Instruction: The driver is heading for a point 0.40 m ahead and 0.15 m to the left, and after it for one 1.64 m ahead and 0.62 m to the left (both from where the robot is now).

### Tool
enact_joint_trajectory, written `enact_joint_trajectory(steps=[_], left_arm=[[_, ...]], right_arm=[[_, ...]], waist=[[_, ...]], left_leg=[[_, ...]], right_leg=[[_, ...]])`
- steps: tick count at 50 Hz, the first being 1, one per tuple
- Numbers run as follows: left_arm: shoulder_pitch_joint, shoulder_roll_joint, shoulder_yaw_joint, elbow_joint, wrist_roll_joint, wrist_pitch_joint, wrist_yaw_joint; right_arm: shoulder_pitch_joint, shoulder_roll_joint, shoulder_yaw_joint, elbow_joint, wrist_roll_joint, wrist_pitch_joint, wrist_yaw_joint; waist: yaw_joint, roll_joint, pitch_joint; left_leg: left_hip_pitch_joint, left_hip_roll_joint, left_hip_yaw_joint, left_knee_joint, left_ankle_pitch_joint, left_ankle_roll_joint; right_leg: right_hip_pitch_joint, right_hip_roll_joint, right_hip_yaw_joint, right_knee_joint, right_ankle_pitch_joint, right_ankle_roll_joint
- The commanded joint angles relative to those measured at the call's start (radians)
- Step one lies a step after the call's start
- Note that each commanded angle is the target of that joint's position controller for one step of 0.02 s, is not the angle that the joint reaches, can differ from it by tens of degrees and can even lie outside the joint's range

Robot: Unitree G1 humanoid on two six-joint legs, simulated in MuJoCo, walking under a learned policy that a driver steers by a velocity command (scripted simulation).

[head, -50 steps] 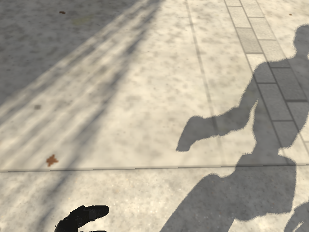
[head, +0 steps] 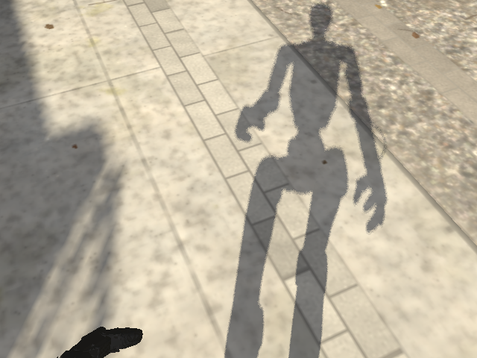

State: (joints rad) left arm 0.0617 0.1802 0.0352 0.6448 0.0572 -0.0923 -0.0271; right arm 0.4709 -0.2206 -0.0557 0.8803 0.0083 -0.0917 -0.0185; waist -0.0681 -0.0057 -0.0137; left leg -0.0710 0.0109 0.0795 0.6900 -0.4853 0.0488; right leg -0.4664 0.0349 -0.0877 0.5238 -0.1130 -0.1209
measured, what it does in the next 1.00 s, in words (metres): walks ahead, turning left: left foot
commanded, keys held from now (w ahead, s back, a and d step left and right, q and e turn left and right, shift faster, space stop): w+q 0.34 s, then q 0.66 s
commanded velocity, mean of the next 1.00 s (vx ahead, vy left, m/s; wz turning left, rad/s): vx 0.28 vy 0.00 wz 0.48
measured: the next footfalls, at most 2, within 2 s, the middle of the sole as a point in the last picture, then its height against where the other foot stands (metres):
left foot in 0.48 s outside the picture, level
right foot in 1.10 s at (233, 338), level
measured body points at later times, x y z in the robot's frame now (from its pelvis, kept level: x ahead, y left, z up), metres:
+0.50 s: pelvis +0.29 +0.06 -0.01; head +0.32 +0.07 +0.44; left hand +0.24 +0.32 -0.15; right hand +0.53 -0.13 -0.10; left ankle +0.40 +0.14 -0.73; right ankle +0.11 -0.08 -0.68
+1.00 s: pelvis +0.40 +0.08 +0.02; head +0.42 +0.09 +0.46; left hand +0.42 +0.38 -0.09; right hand +0.62 -0.13 -0.09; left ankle +0.40 +0.14 -0.72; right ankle +0.51 -0.04 -0.69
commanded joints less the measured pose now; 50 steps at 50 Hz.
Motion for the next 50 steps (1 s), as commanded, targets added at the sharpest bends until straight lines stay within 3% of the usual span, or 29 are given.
enact_joint_trajectory(steps=[1, 2, 3, 5, 7, 9, 12, 14, 17, 18, 20, 22, 23, 24, 25, 26, 27, 28, 29, 30, 32, 34, 39, 42, 46, 50], left_arm=[[0.337, 0.197, 0.075, -0.017, 0.001, -0.007, 0.028], [0.274, 0.139, 0.055, -0.003, -0.02, -0.013, 0.025], [0.25, 0.104, 0.042, 0.016, -0.025, -0.021, 0.02], [0.244, 0.072, 0.027, 0.035, -0.033, -0.033, 0.03], [0.27, 0.088, 0.027, 0.057, -0.038, -0.047, 0.032], [0.298, 0.113, 0.03, 0.083, -0.041, -0.052, 0.031], [0.305, 0.124, 0.029, 0.109, -0.032, -0.05, 0.024], [0.306, 0.138, 0.031, 0.119, -0.032, -0.048, 0.024], [0.343, 0.167, 0.038, 0.147, -0.037, -0.043, 0.035], [0.352, 0.17, 0.037, 0.159, -0.038, -0.037, 0.041], [0.355, 0.194, 0.04, 0.174, -0.041, -0.024, 0.056], [0.332, 0.236, 0.052, 0.172, -0.041, -0.005, 0.07], [0.324, 0.244, 0.055, 0.163, -0.046, 0.002, 0.071], [0.355, 0.186, 0.042, 0.13, -0.046, 0.003, 0.067], [0.444, 0.124, 0.027, 0.08, -0.075, 0.011, 0.061], [0.389, 0.165, 0.029, 0.073, -0.042, 0.015, 0.053], [0.303, 0.149, 0.023, 0.056, -0.05, 0.018, 0.051], [0.264, 0.144, 0.019, 0.048, -0.037, 0.018, 0.05], [0.25, 0.144, 0.02, 0.038, -0.023, 0.035, 0.048], [0.276, 0.149, 0.02, 0.045, -0.014, 0.06, 0.047], [0.297, 0.139, 0.015, 0.053, -0.013, 0.097, 0.049], [0.282, 0.135, 0.012, 0.052, -0.017, 0.105, 0.053], [0.147, 0.157, 0.017, 0.015, -0.018, 0.122, 0.061], [0.092, 0.164, 0.018, 0.0, -0.023, 0.122, 0.063], [0.055, 0.16, 0.014, -0.017, -0.033, 0.112, 0.067], [0.069, 0.167, 0.008, -0.027, -0.053, 0.096, 0.068]], right_arm=[[-0.023, -0.097, -0.018, -0.148, 0.006, -0.009, -0.003], [-0.118, -0.093, -0.022, -0.175, 0.001, -0.011, 0.002], [-0.134, -0.084, -0.018, -0.179, -0.004, -0.01, 0.01], [-0.098, -0.078, -0.019, -0.165, -0.03, 0.02, 0.028], [-0.084, -0.061, -0.019, -0.159, -0.047, 0.046, 0.041], [-0.151, -0.054, -0.017, -0.181, -0.046, 0.057, 0.049], [-0.243, -0.048, -0.012, -0.207, -0.044, 0.063, 0.057], [-0.313, -0.034, -0.002, -0.227, -0.036, 0.061, 0.065], [-0.405, -0.036, 0.004, -0.264, -0.035, 0.056, 0.077], [-0.42, -0.035, 0.005, -0.274, -0.037, 0.053, 0.078], [-0.378, -0.042, 0.0, -0.272, -0.045, 0.045, 0.073], [-0.197, -0.081, -0.02, -0.234, -0.057, 0.036, 0.06], [-0.058, -0.118, -0.037, -0.198, -0.071, 0.025, 0.05], [0.011, -0.21, -0.062, -0.19, -0.073, 0.02, 0.035], [-0.046, -0.32, -0.088, -0.221, -0.048, 0.027, 0.028], [-0.026, -0.302, -0.095, -0.248, 0.003, 0.045, 0.021], [-0.094, -0.243, -0.079, -0.245, 0.003, 0.056, 0.01], [-0.136, -0.175, -0.056, -0.241, 0.004, 0.066, 0.008], [-0.162, -0.14, -0.043, -0.238, 0.008, 0.07, 0.005], [-0.188, -0.122, -0.035, -0.243, 0.005, 0.075, 0.004], [-0.191, -0.152, -0.038, -0.238, -0.016, 0.068, 0.013], [-0.185, -0.186, -0.047, -0.234, -0.024, 0.066, 0.016], [-0.153, -0.196, -0.054, -0.235, -0.015, 0.093, 0.008], [-0.131, -0.202, -0.06, -0.238, -0.02, 0.105, 0.005], [-0.113, -0.207, -0.065, -0.238, -0.03, 0.112, 0.005], [-0.132, -0.219, -0.067, -0.245, -0.038, 0.119, 0.015]], waist=[[0.174, -0.041, -0.334], [0.149, -0.009, -0.201], [0.114, 0.003, -0.124], [0.066, -0.036, -0.068], [0.046, -0.059, -0.033], [0.048, -0.065, 0.024], [0.053, -0.066, 0.071], [0.069, -0.067, 0.077], [0.098, -0.053, 0.102], [0.1, -0.046, 0.112], [0.082, -0.072, 0.073], [0.009, -0.105, -0.022], [-0.057, -0.057, -0.098], [-0.057, 0.059, -0.207], [0.027, 0.308, -0.369], [-0.023, 0.126, -0.473], [-0.001, 0.064, -0.345], [0.033, -0.005, -0.2], [0.067, 0.005, -0.121], [0.095, 0.013, -0.095], [0.115, 0.015, -0.092], [0.114, 0.025, -0.111], [0.058, 0.073, -0.087], [0.031, 0.087, -0.057], [0.012, 0.107, -0.041], [0.02, 0.122, -0.05]], left_leg=[[-0.648, -0.02, -0.135, 0.689, 0.027, 0.034], [-0.653, 0.015, -0.167, 0.66, 0.129, 0.033], [-0.628, 0.039, -0.163, 0.599, 0.171, 0.028], [-0.569, 0.063, -0.156, 0.541, 0.188, 0.002], [-0.582, 0.062, -0.148, 0.514, 0.207, -0.018], [-0.651, 0.077, -0.143, 0.482, 0.272, -0.031], [-0.675, 0.087, -0.119, 0.339, 0.394, -0.037], [-0.635, 0.083, -0.081, 0.2, 0.479, -0.024], [-0.598, 0.073, -0.014, 0.039, 0.518, 0.017], [-0.583, 0.059, 0.01, -0.006, 0.504, 0.033], [-0.505, -0.009, 0.061, -0.054, 0.441, 0.067], [-0.324, -0.087, 0.071, -0.102, 0.385, 0.103], [-0.142, -0.101, 0.034, -0.201, 0.482, 0.127], [0.113, 0.089, -0.162, -0.118, 0.81, 0.169], [0.403, 0.387, -0.65, -0.132, 1.384, 0.388], [0.394, 0.365, -0.654, -0.198, 1.396, 0.398], [0.276, 0.331, -0.53, -0.214, 1.236, 0.365], [0.098, 0.267, -0.46, -0.262, 1.1, 0.305], [-0.02, 0.213, -0.411, -0.303, 1.026, 0.266], [-0.12, 0.182, -0.37, -0.335, 0.984, 0.247], [-0.211, 0.149, -0.335, -0.348, 1.007, 0.232], [-0.227, 0.129, -0.328, -0.354, 0.96, 0.219], [-0.184, 0.103, -0.425, -0.397, 0.526, 0.172], [-0.133, 0.106, -0.497, -0.401, 0.388, 0.165], [-0.092, 0.1, -0.553, -0.361, 0.425, 0.173], [-0.092, 0.088, -0.608, -0.305, 0.584, 0.18]], right_leg=[[0.757, -0.476, 0.741, -0.168, -0.025, -0.227], [0.61, -0.412, 0.555, -0.191, 0.011, -0.185], [0.496, -0.363, 0.44, -0.232, 0.059, -0.134], [0.368, -0.295, 0.297, -0.292, 0.114, -0.072], [0.332, -0.281, 0.229, -0.332, 0.143, -0.059], [0.317, -0.273, 0.162, -0.375, 0.169, -0.057], [0.307, -0.24, 0.048, -0.393, 0.237, -0.042], [0.318, -0.223, -0.012, -0.396, 0.27, -0.025], [0.403, -0.249, -0.062, -0.401, 0.321, -0.003], [0.441, -0.252, -0.085, -0.365, 0.423, 0.006], [0.516, -0.255, -0.119, -0.225, 0.751, 0.03], [0.521, -0.247, -0.138, 0.048, 0.896, 0.049], [0.446, -0.21, -0.15, 0.283, 0.742, 0.077], [0.217, -0.144, -0.151, 0.593, 0.198, 0.107], [-0.132, 0.051, -0.047, 1.025, -0.531, 0.155], [-0.177, 0.0, 0.126, 1.055, -0.425, 0.152], [-0.215, -0.048, 0.135, 1.031, -0.336, 0.153], [-0.208, -0.08, 0.124, 0.932, -0.298, 0.153], [-0.184, -0.102, 0.134, 0.855, -0.296, 0.158], [-0.125, -0.106, 0.129, 0.809, -0.293, 0.164], [-0.069, -0.096, 0.115, 0.735, -0.282, 0.168], [-0.072, -0.091, 0.118, 0.672, -0.237, 0.169], [-0.163, -0.092, 0.152, 0.544, -0.148, 0.184], [-0.205, -0.085, 0.176, 0.471, -0.146, 0.185], [-0.166, -0.05, 0.184, 0.361, -0.213, 0.168], [-0.035, 0.007, 0.179, 0.227, -0.292, 0.139]])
